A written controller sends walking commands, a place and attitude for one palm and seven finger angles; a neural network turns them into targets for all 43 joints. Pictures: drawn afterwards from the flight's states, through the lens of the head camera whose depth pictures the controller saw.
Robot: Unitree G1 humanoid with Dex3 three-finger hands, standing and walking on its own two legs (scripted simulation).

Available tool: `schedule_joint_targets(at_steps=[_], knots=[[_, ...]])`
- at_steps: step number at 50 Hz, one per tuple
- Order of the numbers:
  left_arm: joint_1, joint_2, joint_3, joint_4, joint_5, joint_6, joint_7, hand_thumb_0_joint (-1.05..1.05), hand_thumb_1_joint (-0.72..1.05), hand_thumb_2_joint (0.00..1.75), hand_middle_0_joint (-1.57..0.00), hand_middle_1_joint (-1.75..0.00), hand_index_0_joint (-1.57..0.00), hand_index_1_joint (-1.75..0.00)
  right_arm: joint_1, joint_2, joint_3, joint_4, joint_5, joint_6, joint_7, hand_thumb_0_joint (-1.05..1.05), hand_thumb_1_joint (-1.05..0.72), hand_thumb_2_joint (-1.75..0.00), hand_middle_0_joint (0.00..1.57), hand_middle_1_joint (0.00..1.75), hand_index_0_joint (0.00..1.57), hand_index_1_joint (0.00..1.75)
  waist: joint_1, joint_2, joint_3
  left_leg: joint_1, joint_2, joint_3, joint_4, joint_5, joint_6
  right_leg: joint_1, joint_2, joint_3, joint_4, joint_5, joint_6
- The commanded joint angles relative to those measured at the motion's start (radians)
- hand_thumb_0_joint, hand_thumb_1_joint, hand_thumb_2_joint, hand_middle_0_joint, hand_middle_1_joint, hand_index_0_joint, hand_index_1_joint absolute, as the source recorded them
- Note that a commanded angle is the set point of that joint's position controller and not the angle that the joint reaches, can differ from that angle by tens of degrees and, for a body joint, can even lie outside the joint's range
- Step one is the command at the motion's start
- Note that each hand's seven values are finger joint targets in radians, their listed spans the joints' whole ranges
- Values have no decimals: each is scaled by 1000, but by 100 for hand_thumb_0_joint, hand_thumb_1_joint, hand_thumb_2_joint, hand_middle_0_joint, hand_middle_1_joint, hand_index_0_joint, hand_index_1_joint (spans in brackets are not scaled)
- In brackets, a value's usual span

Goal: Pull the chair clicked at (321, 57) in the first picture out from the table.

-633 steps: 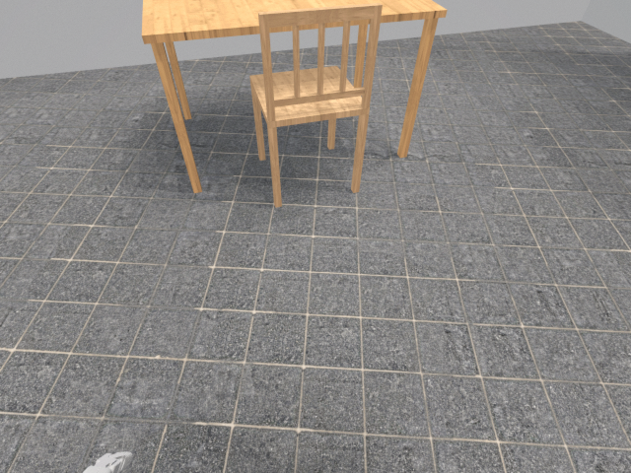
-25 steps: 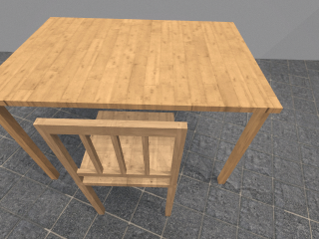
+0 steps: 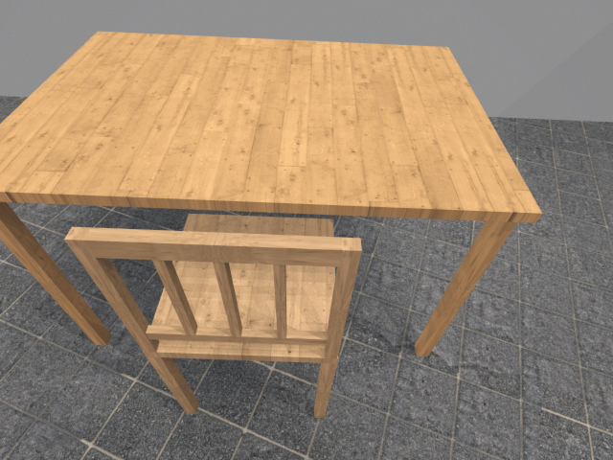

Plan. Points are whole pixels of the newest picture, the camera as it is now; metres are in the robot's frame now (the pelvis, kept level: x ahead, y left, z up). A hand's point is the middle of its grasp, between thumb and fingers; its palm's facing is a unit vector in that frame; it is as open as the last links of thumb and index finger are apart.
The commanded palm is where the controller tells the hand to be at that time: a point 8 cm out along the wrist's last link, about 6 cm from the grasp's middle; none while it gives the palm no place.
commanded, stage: look again from close up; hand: left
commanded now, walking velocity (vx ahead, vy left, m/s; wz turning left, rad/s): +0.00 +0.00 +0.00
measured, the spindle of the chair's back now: (229, 299) +0.39 +0.16 -0.11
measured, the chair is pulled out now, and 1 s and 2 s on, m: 0.00 0.00 0.00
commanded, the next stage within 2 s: shuffle to correct the standing spot in 0.98 s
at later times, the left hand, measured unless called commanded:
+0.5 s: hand out of the picture -0.01 +0.17 -0.18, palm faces +0.01 -0.98 -0.18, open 7.4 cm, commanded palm none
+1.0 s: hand out of the picture +0.00 +0.16 -0.18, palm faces +0.01 -0.98 -0.18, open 7.4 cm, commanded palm none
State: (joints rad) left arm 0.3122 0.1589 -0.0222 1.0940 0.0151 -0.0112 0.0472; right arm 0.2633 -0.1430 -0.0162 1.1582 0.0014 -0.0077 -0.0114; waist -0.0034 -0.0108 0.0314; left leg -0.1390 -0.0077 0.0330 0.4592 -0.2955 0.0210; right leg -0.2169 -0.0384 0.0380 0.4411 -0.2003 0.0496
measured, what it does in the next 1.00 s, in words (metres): stands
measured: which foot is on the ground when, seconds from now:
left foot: down 0.00-1.00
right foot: down 0.00-1.00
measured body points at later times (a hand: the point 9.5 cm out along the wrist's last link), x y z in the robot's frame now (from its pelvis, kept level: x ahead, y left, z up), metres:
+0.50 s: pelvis +0.00 +0.00 +0.00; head +0.01 +0.01 +0.45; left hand -0.01 +0.22 -0.16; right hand -0.02 -0.21 -0.16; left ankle -0.03 +0.10 -0.74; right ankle +0.02 -0.15 -0.74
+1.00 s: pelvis +0.01 +0.00 +0.00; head +0.02 +0.01 +0.45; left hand +0.00 +0.22 -0.16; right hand -0.01 -0.21 -0.16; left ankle -0.03 +0.10 -0.74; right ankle +0.02 -0.15 -0.74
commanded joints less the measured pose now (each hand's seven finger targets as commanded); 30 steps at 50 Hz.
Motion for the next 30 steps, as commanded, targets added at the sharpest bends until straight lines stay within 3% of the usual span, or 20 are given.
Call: schedule_joint_targets(at_steps=[1, 8, 30], knots=[[65, 98, 25, -34, -2, -13, 4, 0, 90, 90, -20, -30, -20, -30, 63, -96, -14, -23, -2, -19, -11, 0, -90, -90, 20, 30, 20, 30, 0, 6, 29, -36, 93, -95, -102, 152, 8, -14, -53, 55, -65, 87, -53], [77, 86, 23, -34, -1, -8, 4, 0, 90, 90, -20, -30, -20, -30, 78, -87, -14, -16, -1, -20, -12, 0, -90, -90, 20, 30, 20, 30, 2, 23, 64, -68, 98, -105, -121, 106, 11, -30, -44, 47, -68, 44, -53], [101, 73, 26, -40, 0, -10, 6, 0, 90, 90, -20, -30, -20, -30, 104, -62, -16, -5, 0, -27, -16, 0, -90, -90, 20, 30, 20, 30, 3, 11, 50, -57, 97, -103, -98, 155, 16, -38, -46, 53, -58, 74, -57]])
